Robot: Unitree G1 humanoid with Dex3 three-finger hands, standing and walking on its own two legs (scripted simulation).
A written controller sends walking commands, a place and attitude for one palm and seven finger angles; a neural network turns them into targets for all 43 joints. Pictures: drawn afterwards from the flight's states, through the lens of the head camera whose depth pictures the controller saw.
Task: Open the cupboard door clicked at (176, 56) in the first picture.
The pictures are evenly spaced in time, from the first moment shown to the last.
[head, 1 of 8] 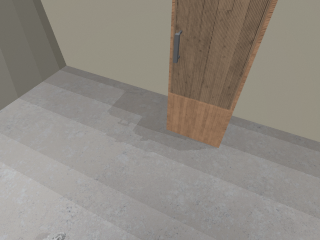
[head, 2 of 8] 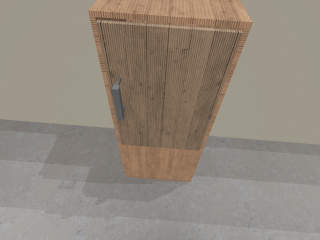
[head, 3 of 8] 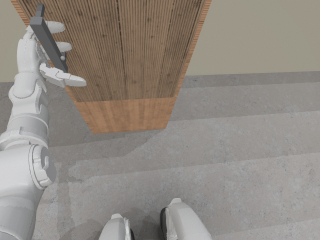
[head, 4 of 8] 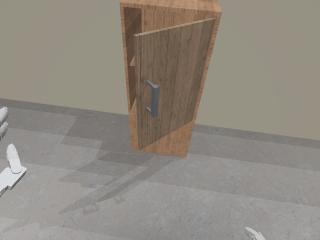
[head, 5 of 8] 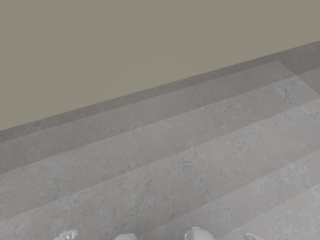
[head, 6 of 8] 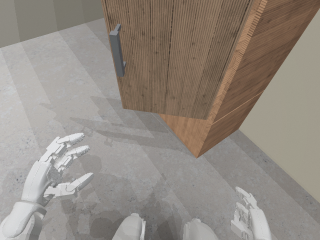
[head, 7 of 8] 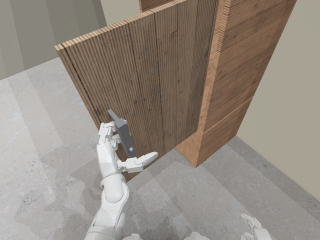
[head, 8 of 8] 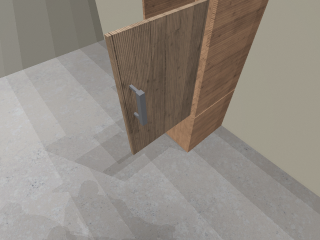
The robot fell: no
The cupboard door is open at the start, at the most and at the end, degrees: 0 90 90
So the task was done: yes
